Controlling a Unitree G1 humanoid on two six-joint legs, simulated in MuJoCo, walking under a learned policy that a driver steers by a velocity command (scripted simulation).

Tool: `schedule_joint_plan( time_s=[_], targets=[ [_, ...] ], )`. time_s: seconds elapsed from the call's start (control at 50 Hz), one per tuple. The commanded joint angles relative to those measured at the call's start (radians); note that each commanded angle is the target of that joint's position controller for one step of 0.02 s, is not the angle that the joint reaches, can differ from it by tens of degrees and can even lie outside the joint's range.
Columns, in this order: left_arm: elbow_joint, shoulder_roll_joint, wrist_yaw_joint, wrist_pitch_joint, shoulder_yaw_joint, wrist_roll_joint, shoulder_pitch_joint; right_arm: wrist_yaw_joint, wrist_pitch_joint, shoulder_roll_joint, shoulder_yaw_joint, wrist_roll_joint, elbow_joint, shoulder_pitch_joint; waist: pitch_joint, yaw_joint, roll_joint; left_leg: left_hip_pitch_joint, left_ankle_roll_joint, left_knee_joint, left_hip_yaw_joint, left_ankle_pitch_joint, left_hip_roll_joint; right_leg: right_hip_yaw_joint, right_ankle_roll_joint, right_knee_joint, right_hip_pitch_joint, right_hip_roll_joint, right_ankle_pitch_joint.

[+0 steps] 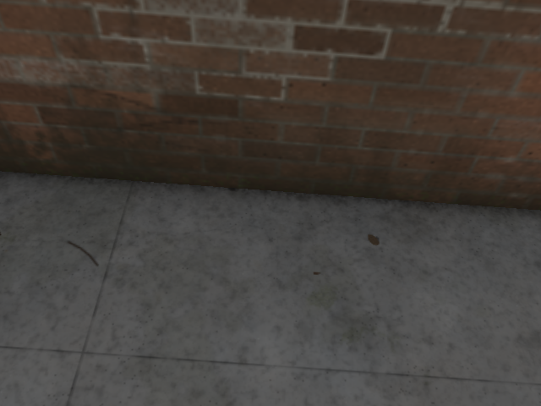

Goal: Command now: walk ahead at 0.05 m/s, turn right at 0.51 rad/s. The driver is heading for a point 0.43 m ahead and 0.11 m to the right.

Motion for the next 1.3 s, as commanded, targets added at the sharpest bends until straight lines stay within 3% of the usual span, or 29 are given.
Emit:
schedule_joint_plan(
  time_s=[0.02,0.16,0.22,0.24,0.26,0.28,0.3,0.34,0.38,0.44,0.6,0.68,0.72,0.74,0.76,0.78,0.8,0.84,0.9,0.96,1.0,1.04,1.06,1.08,1.1,1.12,1.16,1.22,1.3],
  targets=[
    [-0.040,0.036,-0.009,0.020,0.008,0.000,0.081,-0.002,-0.007,-0.128,-0.030,-0.004,-0.045,0.022,-0.112,0.008,0.159,0.086,0.166,-0.174,-0.170,0.177,0.263,-0.005,0.023,-0.032,-0.002,-0.028,0.036],
    [-0.121,0.047,-0.040,0.026,-0.003,-0.011,-0.014,0.027,0.013,-0.189,-0.056,-0.014,-0.050,0.015,-0.126,-0.029,0.190,0.077,0.144,-0.146,-0.112,0.005,0.310,-0.078,-0.015,-0.318,0.127,-0.042,0.014],
    [-0.122,0.045,-0.040,0.009,-0.003,-0.014,0.048,0.033,0.025,-0.212,-0.069,-0.003,-0.049,0.002,-0.134,0.010,0.159,0.031,0.070,-0.043,-0.056,0.004,0.308,-0.101,-0.056,-0.549,0.271,-0.021,0.117],
    [-0.113,0.070,-0.034,-0.002,0.004,-0.009,0.077,0.038,0.033,-0.198,-0.072,-0.005,-0.036,0.034,-0.114,0.019,0.075,-0.035,0.001,0.060,-0.008,-0.070,0.275,-0.023,-0.076,-0.691,0.333,-0.037,0.175],
    [-0.127,0.162,-0.020,-0.014,0.021,0.002,0.078,0.048,0.043,-0.128,-0.060,-0.008,-0.048,0.075,-0.079,0.002,-0.195,-0.209,-0.083,0.326,0.093,-0.334,0.148,0.315,-0.128,-0.869,0.373,-0.269,0.217],
    [-0.139,0.284,-0.013,-0.016,0.053,0.003,0.093,0.028,0.059,-0.111,-0.050,-0.005,-0.114,-0.030,0.002,0.039,-0.268,-0.337,-0.114,0.463,-0.018,-0.496,0.001,0.538,-0.266,-0.894,0.233,-0.429,0.405],
    [-0.127,0.229,-0.004,-0.017,0.046,0.004,0.100,0.024,0.068,-0.130,-0.051,-0.002,-0.116,-0.066,0.007,0.032,-0.129,-0.315,-0.109,0.574,-0.114,-0.429,0.030,0.444,-0.284,-0.864,0.230,-0.380,0.463],
    [-0.152,0.160,0.005,-0.017,0.025,-0.004,-0.021,0.032,0.055,-0.131,-0.056,0.013,-0.084,-0.010,-0.012,-0.035,-0.085,-0.301,-0.093,0.585,-0.152,-0.268,0.030,0.296,-0.224,-0.833,0.250,-0.245,0.452],
    [-0.171,0.126,0.006,-0.024,0.016,-0.016,-0.044,0.041,0.045,-0.152,-0.065,-0.012,-0.061,0.026,-0.087,-0.036,-0.086,-0.291,-0.093,0.639,-0.144,-0.214,0.012,0.256,-0.220,-0.794,0.330,-0.203,0.621],
    [-0.162,0.138,0.001,-0.032,0.021,-0.023,0.017,0.044,0.050,-0.133,-0.061,0.000,-0.078,0.006,-0.119,-0.015,-0.042,-0.308,-0.108,0.622,-0.157,-0.211,0.006,0.284,-0.232,-0.775,0.403,-0.206,0.658],
    [-0.143,0.135,0.010,-0.033,0.008,-0.001,0.052,0.032,0.058,-0.119,-0.045,0.011,-0.087,-0.015,-0.105,0.023,-0.075,-0.159,-0.088,0.374,-0.148,-0.276,-0.009,0.331,-0.250,-0.768,0.374,-0.220,0.606],
    [-0.131,0.131,0.008,-0.030,-0.002,0.002,0.006,0.024,0.051,-0.113,-0.039,0.022,-0.075,0.022,-0.103,0.004,-0.078,0.002,-0.059,0.203,-0.134,-0.272,-0.034,0.353,-0.227,-0.743,0.303,-0.209,0.630],
    [-0.123,0.114,0.013,-0.027,-0.013,-0.012,-0.033,0.019,0.039,-0.089,-0.029,0.019,-0.048,0.084,-0.101,-0.045,-0.045,0.164,-0.040,-0.070,-0.128,-0.085,-0.033,0.339,-0.170,-0.704,0.239,-0.172,0.574],
    [-0.122,0.081,0.014,-0.032,-0.025,-0.014,-0.017,0.013,0.026,-0.112,-0.029,0.004,-0.048,0.082,-0.110,-0.032,0.015,0.252,-0.027,-0.161,-0.224,-0.008,0.050,0.326,-0.115,-0.681,0.177,-0.135,0.452],
    [-0.120,0.025,0.013,-0.038,-0.041,-0.013,0.034,0.009,0.012,-0.166,-0.028,-0.015,-0.061,0.076,-0.143,0.003,0.178,0.314,0.011,-0.223,-0.435,0.088,0.255,0.232,-0.072,-0.559,0.126,-0.043,0.216],
    [-0.105,0.060,0.019,-0.027,-0.031,-0.019,0.032,0.020,0.013,-0.199,-0.030,-0.002,-0.070,-0.008,-0.080,0.018,0.236,0.101,0.126,-0.201,-0.478,0.200,0.331,0.117,-0.056,-0.549,0.182,0.050,0.009],
    [-0.083,0.084,0.018,-0.020,-0.027,-0.009,0.035,0.029,0.007,-0.148,-0.018,0.002,-0.075,-0.049,-0.059,0.022,0.204,0.052,0.151,-0.199,-0.446,0.190,0.304,0.111,-0.048,-0.490,0.246,0.018,0.003],
    [-0.057,0.054,0.011,-0.022,-0.035,-0.010,0.024,0.035,0.003,-0.117,-0.003,0.000,-0.058,-0.059,-0.066,0.023,0.199,0.076,0.084,-0.198,-0.344,0.002,0.188,0.092,-0.046,-0.575,0.280,0.019,0.116],
    [-0.038,0.069,-0.001,-0.039,-0.032,0.018,-0.011,0.036,0.020,-0.199,-0.035,0.006,-0.009,0.058,-0.020,-0.037,0.223,0.161,0.097,-0.243,-0.408,-0.427,0.167,-0.005,-0.052,-0.545,0.175,0.050,0.074],
    [-0.044,0.045,-0.007,-0.060,-0.039,0.011,-0.059,0.044,0.021,-0.195,-0.047,0.002,0.023,0.115,0.055,-0.060,0.178,0.194,0.151,-0.281,-0.493,-0.503,0.227,-0.019,-0.057,-0.531,0.075,0.007,0.004],
    [-0.023,0.031,-0.009,-0.077,-0.042,0.005,-0.023,0.049,0.014,-0.188,-0.055,0.006,0.029,0.092,0.042,-0.033,0.163,0.168,0.149,-0.266,-0.460,-0.441,0.208,-0.034,-0.077,-0.624,0.158,0.002,0.057],
    [0.028,0.031,-0.003,-0.093,-0.038,0.004,0.091,0.055,0.006,-0.169,-0.058,0.016,0.019,0.024,0.012,0.035,0.133,0.003,0.109,-0.191,-0.365,-0.394,0.141,-0.033,-0.110,-0.764,0.421,0.010,0.149],
    [0.058,0.072,0.005,-0.101,-0.026,0.007,0.187,0.058,-0.004,-0.131,-0.049,0.014,-0.004,-0.032,-0.007,0.083,0.053,-0.157,0.074,-0.055,-0.290,-0.377,0.088,0.086,-0.135,-0.815,0.585,-0.072,0.076],
    [0.080,0.161,0.014,-0.107,-0.003,0.004,0.288,0.068,-0.016,-0.059,-0.028,0.019,-0.050,-0.107,-0.020,0.126,-0.150,-0.359,0.017,0.197,-0.125,-0.352,-0.049,0.409,-0.209,-0.951,0.691,-0.258,-0.203],
    [0.106,0.193,0.009,-0.106,0.010,0.004,0.319,0.066,-0.022,-0.112,-0.038,-0.001,-0.082,-0.166,0.082,0.144,-0.162,-0.494,0.016,0.341,-0.096,-0.382,-0.045,0.578,-0.281,-1.026,0.647,-0.401,-0.213],
    [0.097,0.139,0.007,-0.111,-0.004,0.007,0.266,0.067,-0.025,-0.143,-0.049,-0.004,-0.067,-0.149,0.116,0.093,-0.050,-0.514,0.020,0.438,-0.151,-0.325,0.005,0.529,-0.289,-1.013,0.616,-0.387,-0.158],
    [0.075,0.102,0.007,-0.123,-0.015,0.003,0.182,0.086,-0.033,-0.131,-0.048,0.000,-0.026,-0.065,0.072,0.029,-0.040,-0.471,0.012,0.490,-0.156,-0.214,0.040,0.381,-0.237,-1.023,0.602,-0.303,-0.007],
    [0.099,0.076,0.004,-0.141,-0.026,-0.004,0.200,0.103,-0.027,-0.110,-0.042,-0.017,-0.025,-0.083,0.038,0.019,-0.043,-0.444,-0.022,0.520,-0.106,-0.115,0.045,0.227,-0.217,-1.014,0.571,-0.239,0.285],
    [0.136,0.075,0.002,-0.146,-0.034,-0.006,0.241,0.111,-0.022,-0.077,-0.022,-0.012,-0.082,-0.210,0.069,0.035,-0.052,-0.379,-0.050,0.362,-0.053,-0.007,0.038,0.116,-0.207,-1.002,0.477,-0.205,0.522]
  ],
)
